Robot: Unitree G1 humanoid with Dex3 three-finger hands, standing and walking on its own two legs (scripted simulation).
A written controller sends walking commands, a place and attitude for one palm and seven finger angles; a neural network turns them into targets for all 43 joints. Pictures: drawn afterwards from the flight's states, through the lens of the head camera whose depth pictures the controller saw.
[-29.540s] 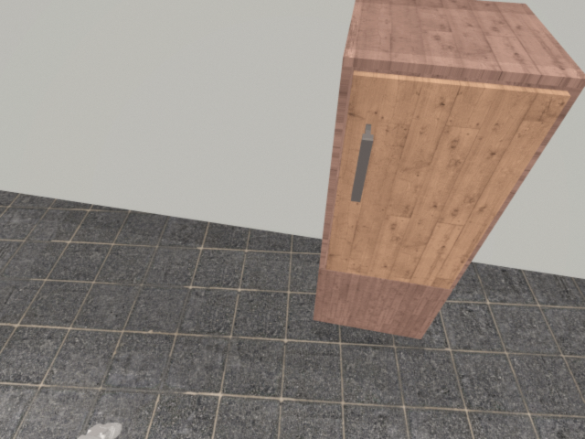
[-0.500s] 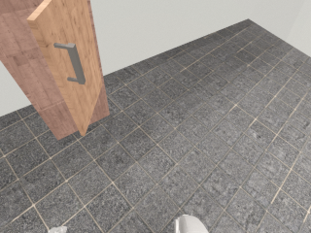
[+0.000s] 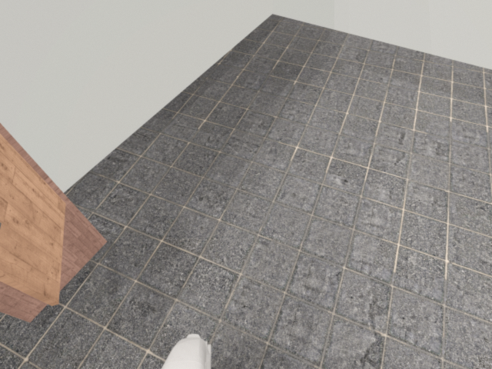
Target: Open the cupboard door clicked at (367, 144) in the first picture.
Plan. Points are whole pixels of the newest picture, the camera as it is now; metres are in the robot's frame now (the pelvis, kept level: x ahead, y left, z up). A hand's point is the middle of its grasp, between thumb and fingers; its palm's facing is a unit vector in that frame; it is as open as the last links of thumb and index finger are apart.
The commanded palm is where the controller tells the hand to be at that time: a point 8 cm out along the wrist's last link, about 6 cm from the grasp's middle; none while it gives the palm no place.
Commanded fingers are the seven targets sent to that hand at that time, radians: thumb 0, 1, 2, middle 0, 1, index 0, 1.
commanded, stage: walk to a spot facing it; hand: left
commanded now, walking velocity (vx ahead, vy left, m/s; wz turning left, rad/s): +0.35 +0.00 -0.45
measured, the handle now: out of the picture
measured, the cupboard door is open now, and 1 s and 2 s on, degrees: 48 48 48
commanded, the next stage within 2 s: turn to face it in 1.72 s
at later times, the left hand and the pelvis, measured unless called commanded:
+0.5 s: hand (167, 259) +0.35 +0.20 -0.16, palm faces -0.24 -0.95 -0.20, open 7.4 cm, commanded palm none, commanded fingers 0.00 0.90 0.90 -0.20 -0.30 -0.20 -0.30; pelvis +0.20 +0.03 +0.00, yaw -14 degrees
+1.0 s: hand (223, 210) +0.49 +0.09 -0.18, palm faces -0.28 -0.94 -0.20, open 7.2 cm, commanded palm none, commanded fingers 0.00 0.90 0.90 -0.20 -0.30 -0.20 -0.30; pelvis +0.41 -0.09 -0.01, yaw -19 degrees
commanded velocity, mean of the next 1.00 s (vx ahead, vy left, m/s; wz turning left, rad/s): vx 0.37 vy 0.00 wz -0.24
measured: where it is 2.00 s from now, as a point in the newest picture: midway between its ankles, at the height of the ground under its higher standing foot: (314, 213)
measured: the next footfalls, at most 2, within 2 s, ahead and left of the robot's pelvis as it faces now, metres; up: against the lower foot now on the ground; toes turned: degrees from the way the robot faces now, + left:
left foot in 0.18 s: +0.22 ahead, +0.15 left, +0.00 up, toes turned -1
right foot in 0.66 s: +0.34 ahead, -0.16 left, +0.00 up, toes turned -25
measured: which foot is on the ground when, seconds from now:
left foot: up 0.00-0.16, down 0.18-0.66, up 0.68-1.00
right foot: down 0.00-0.18, up 0.20-0.64, down 0.66-1.00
